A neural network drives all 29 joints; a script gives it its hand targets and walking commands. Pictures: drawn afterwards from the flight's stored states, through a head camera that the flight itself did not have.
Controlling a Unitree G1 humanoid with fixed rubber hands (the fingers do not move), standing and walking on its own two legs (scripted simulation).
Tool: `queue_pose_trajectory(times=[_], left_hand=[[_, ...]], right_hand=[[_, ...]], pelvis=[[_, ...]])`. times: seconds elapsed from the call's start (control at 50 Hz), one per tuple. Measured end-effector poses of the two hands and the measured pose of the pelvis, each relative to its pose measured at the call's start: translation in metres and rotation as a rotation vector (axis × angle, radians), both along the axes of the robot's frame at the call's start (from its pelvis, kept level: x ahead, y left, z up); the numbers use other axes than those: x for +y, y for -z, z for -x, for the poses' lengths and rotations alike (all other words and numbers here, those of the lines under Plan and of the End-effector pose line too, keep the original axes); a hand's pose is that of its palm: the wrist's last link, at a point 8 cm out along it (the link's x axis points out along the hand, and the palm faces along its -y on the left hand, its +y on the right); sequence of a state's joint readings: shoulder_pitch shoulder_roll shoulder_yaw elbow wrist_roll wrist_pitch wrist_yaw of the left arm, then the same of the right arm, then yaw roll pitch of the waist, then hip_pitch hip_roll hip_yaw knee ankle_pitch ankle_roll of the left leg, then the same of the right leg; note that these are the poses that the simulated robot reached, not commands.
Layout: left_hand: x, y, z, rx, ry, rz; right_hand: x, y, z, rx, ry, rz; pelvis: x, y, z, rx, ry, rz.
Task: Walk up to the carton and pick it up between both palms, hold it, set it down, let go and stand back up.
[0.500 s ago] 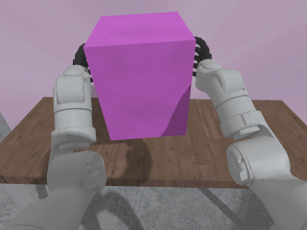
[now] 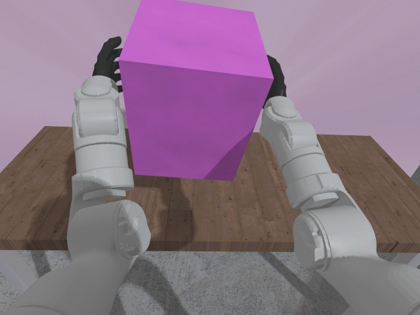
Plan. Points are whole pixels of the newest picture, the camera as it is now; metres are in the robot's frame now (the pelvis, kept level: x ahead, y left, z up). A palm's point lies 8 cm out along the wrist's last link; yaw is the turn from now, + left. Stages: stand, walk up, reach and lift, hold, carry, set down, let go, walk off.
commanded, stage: set down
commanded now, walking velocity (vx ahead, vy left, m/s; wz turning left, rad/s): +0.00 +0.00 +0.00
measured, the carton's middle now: (192, 96) +0.41 +0.01 +0.26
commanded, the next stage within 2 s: none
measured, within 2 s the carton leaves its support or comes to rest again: neither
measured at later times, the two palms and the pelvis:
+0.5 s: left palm (131, 109) +0.42 +0.13 +0.24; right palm (276, 132) +0.37 -0.16 +0.20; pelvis +0.01 +0.01 +0.00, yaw +0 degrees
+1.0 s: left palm (136, 123) +0.43 +0.12 +0.20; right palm (275, 144) +0.36 -0.16 +0.17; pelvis +0.02 +0.02 +0.00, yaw +0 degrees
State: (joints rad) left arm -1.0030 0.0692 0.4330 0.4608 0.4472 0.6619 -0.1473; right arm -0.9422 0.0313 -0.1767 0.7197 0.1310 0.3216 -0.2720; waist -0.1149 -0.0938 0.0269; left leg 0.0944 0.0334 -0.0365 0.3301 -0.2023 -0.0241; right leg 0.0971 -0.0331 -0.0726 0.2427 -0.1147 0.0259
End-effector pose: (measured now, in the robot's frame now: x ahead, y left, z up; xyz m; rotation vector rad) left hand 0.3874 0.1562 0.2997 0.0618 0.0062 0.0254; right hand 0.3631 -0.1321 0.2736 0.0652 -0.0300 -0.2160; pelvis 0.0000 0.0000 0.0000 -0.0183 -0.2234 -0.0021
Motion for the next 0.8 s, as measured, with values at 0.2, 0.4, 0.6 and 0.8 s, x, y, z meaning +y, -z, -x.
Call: queue_pose_trajectory(times=[0.2, 0.4, 0.6, 0.8], left_hand=[[0.001, 0.05, -0.004, 0.027, 0.011, -0.018], [-0.022, 0.061, -0.022, 0.035, 0.071, -0.023], [-0.028, 0.071, -0.035, 0.056, 0.093, -0.043], [-0.024, 0.096, -0.037, 0.085, 0.11, -0.046]], right_hand=[[0.003, 0.058, 0.001, 0.012, 0.019, -0.013], [-0.017, 0.068, 0.0, 0.01, 0.082, -0.018], [-0.024, 0.077, -0.006, 0.016, 0.098, -0.023], [-0.02, 0.092, -0.004, 0.033, 0.11, -0.024]], pelvis=[[0.002, 0.0, 0.001, -0.003, -0.019, 0.007], [0.006, 0.0, -0.001, 0.031, -0.007, 0.005], [0.011, -0.001, -0.012, 0.039, 0.015, 0.006], [0.013, -0.001, -0.02, 0.04, 0.0, 0.011]])
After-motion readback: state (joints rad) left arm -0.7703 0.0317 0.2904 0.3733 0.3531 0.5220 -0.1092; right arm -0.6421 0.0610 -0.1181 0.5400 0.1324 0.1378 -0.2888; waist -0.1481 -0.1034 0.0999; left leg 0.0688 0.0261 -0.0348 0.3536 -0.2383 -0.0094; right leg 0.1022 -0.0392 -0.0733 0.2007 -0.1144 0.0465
